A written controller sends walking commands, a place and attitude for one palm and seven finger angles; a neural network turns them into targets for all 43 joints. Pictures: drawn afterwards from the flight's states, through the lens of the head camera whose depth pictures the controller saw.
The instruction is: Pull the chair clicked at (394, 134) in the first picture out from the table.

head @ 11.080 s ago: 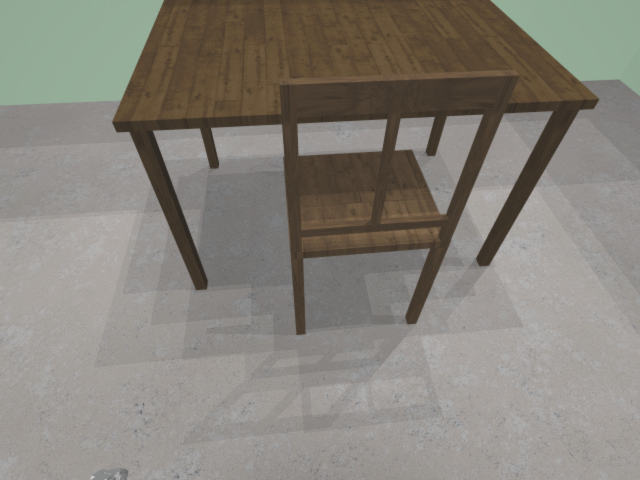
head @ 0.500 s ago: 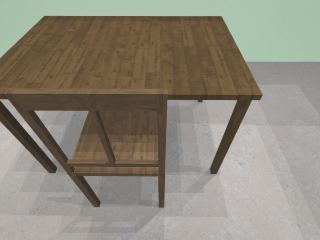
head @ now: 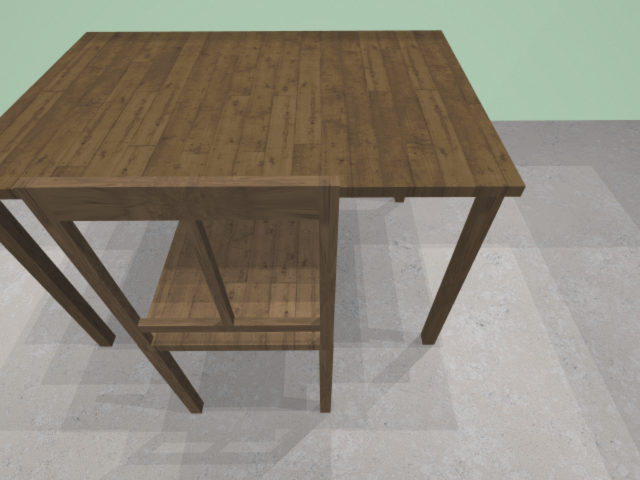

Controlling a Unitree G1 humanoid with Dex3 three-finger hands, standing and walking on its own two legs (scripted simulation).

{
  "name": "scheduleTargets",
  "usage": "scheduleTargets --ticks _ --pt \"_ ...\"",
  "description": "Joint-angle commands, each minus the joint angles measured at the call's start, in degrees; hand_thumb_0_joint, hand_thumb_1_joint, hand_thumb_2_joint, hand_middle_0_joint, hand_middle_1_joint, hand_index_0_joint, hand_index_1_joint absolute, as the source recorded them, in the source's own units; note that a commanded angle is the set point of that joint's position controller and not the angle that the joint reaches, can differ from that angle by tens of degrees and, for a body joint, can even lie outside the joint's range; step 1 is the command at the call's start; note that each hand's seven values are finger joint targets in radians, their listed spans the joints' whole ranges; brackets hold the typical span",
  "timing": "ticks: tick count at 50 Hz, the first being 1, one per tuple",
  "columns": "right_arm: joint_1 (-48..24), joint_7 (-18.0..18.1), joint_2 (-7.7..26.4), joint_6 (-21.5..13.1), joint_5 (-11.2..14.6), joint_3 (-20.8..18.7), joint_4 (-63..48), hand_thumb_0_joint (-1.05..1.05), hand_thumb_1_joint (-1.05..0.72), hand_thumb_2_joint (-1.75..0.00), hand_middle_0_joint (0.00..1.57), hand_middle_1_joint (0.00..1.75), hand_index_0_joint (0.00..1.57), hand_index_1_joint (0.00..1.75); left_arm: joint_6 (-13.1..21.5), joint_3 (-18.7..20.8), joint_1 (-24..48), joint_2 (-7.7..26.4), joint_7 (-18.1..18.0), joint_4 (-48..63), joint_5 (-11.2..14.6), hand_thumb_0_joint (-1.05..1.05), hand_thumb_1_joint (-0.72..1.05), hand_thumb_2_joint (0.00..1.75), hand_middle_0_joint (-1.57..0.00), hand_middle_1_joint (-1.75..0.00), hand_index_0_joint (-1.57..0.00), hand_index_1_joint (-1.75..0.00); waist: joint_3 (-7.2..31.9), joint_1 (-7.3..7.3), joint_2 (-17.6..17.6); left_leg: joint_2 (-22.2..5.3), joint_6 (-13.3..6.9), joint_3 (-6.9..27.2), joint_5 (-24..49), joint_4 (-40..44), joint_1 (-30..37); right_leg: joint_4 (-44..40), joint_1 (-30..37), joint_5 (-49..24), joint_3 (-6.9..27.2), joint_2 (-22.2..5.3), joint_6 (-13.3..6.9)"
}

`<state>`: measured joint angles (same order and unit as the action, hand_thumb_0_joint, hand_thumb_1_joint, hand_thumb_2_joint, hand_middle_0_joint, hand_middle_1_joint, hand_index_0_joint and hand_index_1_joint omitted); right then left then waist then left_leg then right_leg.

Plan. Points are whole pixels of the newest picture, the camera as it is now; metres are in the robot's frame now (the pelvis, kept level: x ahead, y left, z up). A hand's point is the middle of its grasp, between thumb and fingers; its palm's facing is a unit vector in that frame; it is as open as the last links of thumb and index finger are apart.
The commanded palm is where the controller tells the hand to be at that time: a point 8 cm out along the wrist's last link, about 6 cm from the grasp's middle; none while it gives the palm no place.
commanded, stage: look again from close up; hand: left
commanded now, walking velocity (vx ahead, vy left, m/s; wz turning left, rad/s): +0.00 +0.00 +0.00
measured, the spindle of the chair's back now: (213, 277) +0.44 +0.22 -0.07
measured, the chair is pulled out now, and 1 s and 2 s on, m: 0.00 0.00 0.00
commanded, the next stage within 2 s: raise the hand toward the chair's back in 0.08 s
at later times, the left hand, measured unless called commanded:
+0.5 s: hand (206, 440) +0.17 +0.15 -0.02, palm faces +0.00 -1.00 +0.02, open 8.4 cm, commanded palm +0.11 +0.23 -0.07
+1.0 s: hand (177, 467) +0.15 +0.19 -0.06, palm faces +0.06 -1.00 -0.04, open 12.7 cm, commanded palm +0.12 +0.24 -0.05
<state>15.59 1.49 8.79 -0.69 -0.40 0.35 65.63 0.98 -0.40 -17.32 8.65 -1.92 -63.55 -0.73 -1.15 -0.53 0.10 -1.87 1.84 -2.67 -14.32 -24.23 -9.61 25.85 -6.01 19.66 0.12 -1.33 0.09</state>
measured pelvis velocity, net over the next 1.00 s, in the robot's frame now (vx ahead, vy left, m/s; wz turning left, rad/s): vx -0.07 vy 0.00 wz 0.03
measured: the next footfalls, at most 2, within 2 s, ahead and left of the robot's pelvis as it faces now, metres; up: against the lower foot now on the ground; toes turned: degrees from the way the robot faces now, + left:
none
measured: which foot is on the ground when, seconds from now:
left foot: down 0.00-1.00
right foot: down 0.00-1.00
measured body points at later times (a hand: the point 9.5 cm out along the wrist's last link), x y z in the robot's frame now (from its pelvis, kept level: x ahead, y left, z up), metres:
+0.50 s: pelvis -0.05 +0.00 -0.07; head -0.02 +0.00 +0.38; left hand +0.17 +0.21 -0.02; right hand +0.16 -0.26 -0.12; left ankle -0.02 +0.14 -0.74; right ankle -0.06 -0.12 -0.74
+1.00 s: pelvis -0.07 +0.00 -0.10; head +0.00 +0.00 +0.34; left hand +0.14 +0.24 -0.05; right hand +0.09 -0.22 -0.21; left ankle -0.02 +0.14 -0.74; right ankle -0.06 -0.12 -0.74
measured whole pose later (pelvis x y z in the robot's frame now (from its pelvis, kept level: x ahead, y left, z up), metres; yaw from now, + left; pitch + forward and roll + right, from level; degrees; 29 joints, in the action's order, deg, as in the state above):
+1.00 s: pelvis -0.07 +0.00 -0.10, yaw +2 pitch +16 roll -2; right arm 14.3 3.5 10.5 -10.0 0.7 -0.2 34.2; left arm 19.1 8.8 -21.6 11.7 12.3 1.2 14.7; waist 8.7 0.3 2.9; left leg -3.4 2.0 2.8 -26.9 -69.2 -58.5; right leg 69.0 -52.0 33.2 -3.5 -0.1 -0.5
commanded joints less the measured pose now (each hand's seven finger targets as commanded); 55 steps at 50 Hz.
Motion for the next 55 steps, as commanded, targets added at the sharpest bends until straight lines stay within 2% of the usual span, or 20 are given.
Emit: scheduleTargets --ticks 1,8,9,10,11,12,13,15,16,18,20,22,26,30,33,36,40,43,48,55 --pt "3.22 0.42 4.79 -0.85 0.08 -0.63 -1.43 0.00 -0.90 -0.90 0.20 0.30 0.20 0.30 0.63 1.25 -4.71 6.49 -0.58 0.79 -0.04 0.00 0.90 0.90 -0.20 -0.30 -0.20 -0.30 -3.34 -0.06 -1.08 -3.75 -2.78 2.74 14.37 2.64 2.12 -4.58 -5.00 -18.13 2.60 -4.09 -1.24" --pt "3.44 0.40 4.79 -0.85 0.03 -0.65 -1.49 0.00 -0.90 -0.90 0.20 0.30 0.20 0.30 0.68 1.12 -5.38 6.09 -0.64 0.64 -0.04 0.00 0.90 0.90 -0.20 -0.30 -0.20 -0.30 -2.53 0.11 -0.76 -3.63 -2.75 3.07 14.04 2.52 2.62 -4.68 -5.19 -17.68 3.02 -4.19 -1.35" --pt "-2.33 -0.26 7.10 -1.33 0.22 -1.22 -6.14 0.00 -0.90 -0.90 0.20 0.30 0.20 0.30 2.32 1.34 -7.87 6.97 -2.58 -0.45 -0.98 0.00 0.90 0.90 -0.20 -0.30 -0.20 -0.30 -5.88 -1.18 -4.97 -4.25 -1.20 1.32 16.68 -11.51 -4.84 -5.92 -7.29 -41.31 6.78 -7.43 0.31" --pt "-0.27 2.52 16.11 -9.57 2.84 -2.34 -24.97 0.00 -0.90 -0.90 0.20 0.30 0.20 0.30 14.51 4.12 33.90 17.54 -1.37 88.29 10.87 0.00 0.88 0.89 -0.20 -0.30 -0.20 -0.30 22.45 5.75 5.37 1.78 -4.13 0.38 22.06 -2.63 11.45 1.95 -1.52 -38.45 1.12 -2.28 -1.19" --pt "-6.17 5.14 10.83 -13.80 2.73 -1.21 -21.70 0.00 -0.90 -0.90 0.20 0.30 0.20 0.30 13.89 10.08 26.09 21.52 -5.20 83.09 8.53 0.00 0.85 0.88 -0.20 -0.29 -0.20 -0.29 19.50 2.73 8.66 -0.60 -3.98 -1.60 21.75 -3.63 13.45 3.14 -6.57 -24.87 -0.87 0.34 -0.80" --pt "-3.35 4.24 9.93 -17.20 2.22 -2.34 -23.38 0.00 -0.90 -0.90 0.20 0.30 0.20 0.30 6.67 0.89 -2.12 4.62 -5.10 67.79 7.55 0.00 0.83 0.87 -0.19 -0.29 -0.19 -0.29 15.94 1.87 10.66 -1.44 -4.11 0.24 25.43 -1.69 10.80 6.39 -10.40 -15.88 -4.48 1.67 -1.22" --pt "-2.89 3.75 10.19 -17.99 3.32 -2.15 -21.79 0.00 -0.90 -0.90 0.20 0.30 0.20 0.30 4.49 -4.03 -4.81 -3.48 -4.56 63.36 9.59 0.00 0.81 0.86 -0.19 -0.29 -0.19 -0.29 10.16 3.15 6.95 -0.39 -3.59 1.88 23.95 -5.23 5.21 6.42 -12.93 -13.45 -5.92 0.80 -0.46" --pt "-3.24 3.50 12.62 -18.86 1.68 -4.02 -25.16 0.00 -0.90 -0.90 0.20 0.30 0.20 0.30 10.10 0.73 1.17 1.82 -3.13 65.74 9.25 0.00 0.76 0.84 -0.19 -0.28 -0.19 -0.28 5.69 5.42 -0.86 1.14 -3.17 2.63 12.53 -11.25 -3.88 7.31 -20.81 -13.07 -6.61 0.85 0.35" --pt "-3.60 3.03 12.55 -18.76 0.91 -4.40 -26.91 0.00 -0.90 -0.90 0.20 0.30 0.20 0.30 13.14 1.45 -2.41 0.10 -1.88 60.43 9.02 0.00 0.74 0.83 -0.18 -0.27 -0.18 -0.27 4.23 5.24 -6.68 1.94 -2.86 2.91 8.39 -13.97 -9.47 9.42 -24.75 -10.16 -7.44 1.20 0.33" --pt "-6.59 1.43 11.47 -18.84 0.05 -5.15 -29.90 0.00 -0.90 -0.90 0.20 0.30 0.20 0.30 21.41 1.67 -12.64 -4.63 3.96 50.66 10.80 0.00 0.69 0.81 -0.18 -0.27 -0.18 -0.27 4.97 0.63 -15.97 1.77 -1.54 2.93 1.72 -19.81 -21.98 16.73 -32.32 -3.94 -7.19 1.45 0.11" --pt "-8.76 -0.55 11.51 -18.48 0.05 -5.91 -33.55 0.00 -0.90 -0.90 0.20 0.30 0.20 0.30 30.77 4.34 -16.81 -3.17 11.38 51.08 13.32 0.00 0.64 0.79 -0.17 -0.26 -0.17 -0.26 9.45 -2.61 -14.63 2.18 -0.83 2.39 -0.36 -24.88 -29.64 23.14 -33.61 -2.88 -5.42 1.23 -0.73" --pt "-9.79 -2.34 11.59 -17.39 0.90 -6.62 -37.47 0.00 -0.90 -0.90 0.20 0.30 0.20 0.30 35.84 9.46 -18.67 2.04 17.68 49.36 13.81 0.00 0.60 0.77 -0.17 -0.25 -0.17 -0.25 13.99 -4.18 -6.04 2.81 -0.77 0.85 0.98 -29.63 -32.61 28.07 -32.72 -6.69 -3.11 0.39 -1.84" --pt "-11.46 -1.17 11.66 -13.21 1.56 -6.27 -45.32 0.00 -0.90 -0.90 0.20 0.30 0.20 0.30 30.00 13.31 -8.30 8.66 16.46 63.13 13.97 0.00 0.50 0.73 -0.16 -0.24 -0.16 -0.24 17.06 -3.99 -1.28 3.16 -2.12 -0.25 -7.42 -32.50 -36.93 29.10 -36.29 5.27 -0.68 0.79 -1.42" --pt "-7.87 0.24 10.18 -12.52 0.63 -5.64 -46.28 0.00 -0.90 -0.90 0.20 0.30 0.20 0.30 32.42 10.55 0.64 7.46 10.45 83.73 13.26 0.00 0.41 0.69 -0.15 -0.22 -0.15 -0.22 23.08 -0.16 5.76 1.41 -3.20 2.21 -3.96 -35.96 -31.83 31.76 -40.77 1.23 -1.38 1.70 -1.67" --pt "-6.46 1.36 10.26 -13.34 -0.10 -4.82 -43.89 0.00 -0.90 -0.90 0.20 0.30 0.20 0.30 35.35 7.19 4.43 7.18 11.11 85.87 12.53 0.00 0.34 0.66 -0.14 -0.21 -0.14 -0.21 22.40 3.29 6.00 0.68 -3.59 3.92 -3.84 -39.44 -32.96 33.16 -46.27 2.06 -1.63 2.40 -1.60" --pt "-6.55 2.04 11.19 -14.30 0.40 -3.96 -42.20 0.00 -0.90 -0.90 0.20 0.30 0.20 0.30 32.40 4.90 2.61 6.18 15.45 78.25 13.49 0.00 0.27 0.63 -0.14 -0.20 -0.14 -0.20 19.14 4.81 3.00 0.55 -3.70 4.63 -7.61 -40.61 -37.03 31.71 -47.83 5.98 -1.27 2.64 -1.30" --pt "-7.28 3.20 11.35 -13.89 1.74 -3.68 -42.77 0.00 -0.90 -0.90 0.20 0.30 0.20 0.30 23.51 9.45 -1.03 9.09 18.70 74.10 15.96 0.00 0.18 0.59 -0.13 -0.19 -0.13 -0.19 22.06 1.75 -0.27 1.17 -3.56 4.13 -9.69 -38.99 -39.36 28.10 -41.98 11.15 0.89 1.88 -0.75" --pt "-7.79 3.39 10.32 -12.94 1.70 -3.85 -43.22 0.00 -0.90 -0.90 0.20 0.30 0.20 0.30 19.93 15.43 -3.66 11.51 17.05 76.07 17.25 0.00 0.11 0.56 -0.12 -0.18 -0.12 -0.18 26.75 -0.94 -1.12 1.30 -3.54 3.75 -4.91 -37.88 -37.70 28.50 -36.43 6.00 0.59 1.54 -0.65" --pt "-7.53 2.89 9.49 -13.46 1.10 -4.03 -41.74 0.00 -0.90 -0.90 0.20 0.30 0.20 0.30 23.70 14.70 -3.52 9.57 12.64 77.67 16.34 0.00 -0.01 0.51 -0.11 -0.16 -0.11 -0.16 23.49 -0.33 -0.61 0.92 -3.24 4.29 -3.64 -36.29 -35.88 30.22 -39.67 3.88 -2.14 2.04 -0.79" --pt "-5.89 2.65 11.02 -14.16 1.31 -4.49 -41.54 0.00 -0.90 -0.90 0.20 0.30 0.20 0.30 26.74 11.69 -4.21 8.83 14.21 74.48 15.49 0.00 -0.17 0.44 -0.09 -0.13 -0.09 -0.13 20.74 0.81 0.95 0.98 -3.23 4.31 -6.80 -34.56 -35.48 30.13 -42.74 6.80 -3.12 2.08 -1.10"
